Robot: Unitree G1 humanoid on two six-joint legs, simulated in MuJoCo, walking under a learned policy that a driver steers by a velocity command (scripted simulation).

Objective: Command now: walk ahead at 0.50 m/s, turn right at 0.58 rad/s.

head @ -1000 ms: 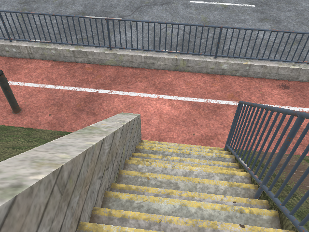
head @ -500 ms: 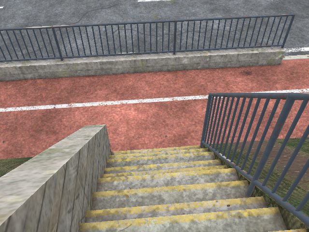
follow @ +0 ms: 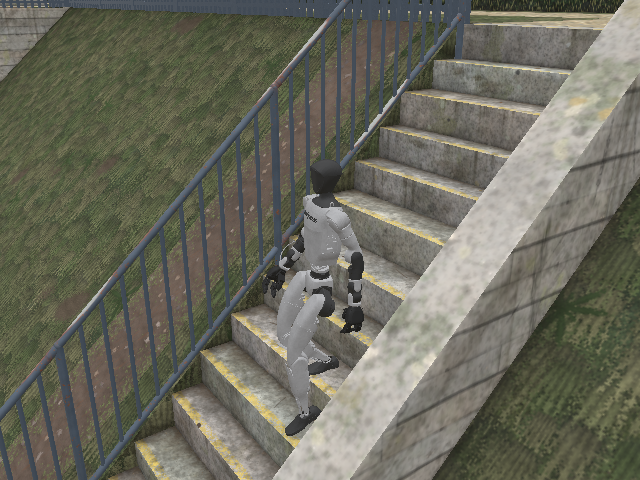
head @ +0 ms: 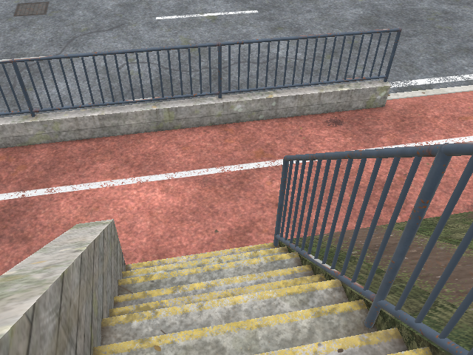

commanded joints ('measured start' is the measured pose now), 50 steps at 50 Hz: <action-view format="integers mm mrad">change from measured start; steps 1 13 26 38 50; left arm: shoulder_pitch -2 -260 -650 -60 -187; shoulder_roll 156 1 7 221 114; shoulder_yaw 33 -1 26 48 -24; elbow -48 -137 -247 18 -41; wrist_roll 24 26 18 -5 -20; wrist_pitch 27 56 -6 27 -72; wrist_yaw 39 -47 -94 -73 -24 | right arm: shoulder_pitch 361 217 430 449 146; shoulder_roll -128 -64 -16 -43 -66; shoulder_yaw -55 24 31 -47 -21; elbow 88 81 176 26 -30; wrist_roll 11 -4 -50 -36 -48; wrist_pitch -4 -50 -61 -12 89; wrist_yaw -3 -1 -28 0 0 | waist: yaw -156 43 -130 -84 -148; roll -25 48 -89 -241 -179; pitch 141 144 208 -49 72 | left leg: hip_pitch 365 -285 12 -578 -200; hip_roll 94 219 239 4 -59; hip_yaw -86 -85 26 51 -161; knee -362 -13 207 1356 479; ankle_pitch -73 -376 -754 -1217 30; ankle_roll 61 34 88 96 -1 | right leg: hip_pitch -257 -435 -443 786 -144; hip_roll -60 -27 -111 -369 -319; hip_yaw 204 -6 -25 149 33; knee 213 249 -408 -469 -590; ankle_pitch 615 1038 1488 1983 803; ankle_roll -192 -39 -98 -213 -93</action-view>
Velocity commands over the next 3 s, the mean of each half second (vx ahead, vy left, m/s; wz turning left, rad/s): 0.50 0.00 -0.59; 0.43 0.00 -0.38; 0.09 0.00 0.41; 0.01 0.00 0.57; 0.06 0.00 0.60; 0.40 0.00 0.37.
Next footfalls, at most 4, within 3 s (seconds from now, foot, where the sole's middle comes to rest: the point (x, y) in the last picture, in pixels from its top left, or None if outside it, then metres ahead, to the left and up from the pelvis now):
0.02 left None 0.11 0.09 -0.85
0.72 right None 0.39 -0.16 -1.08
1.42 left None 0.62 -0.05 -1.32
2.00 right None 0.70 -0.32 -1.32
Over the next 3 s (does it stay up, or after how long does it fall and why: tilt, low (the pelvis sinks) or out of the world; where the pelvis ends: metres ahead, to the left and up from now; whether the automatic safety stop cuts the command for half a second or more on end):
stays up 0.81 -0.11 -0.67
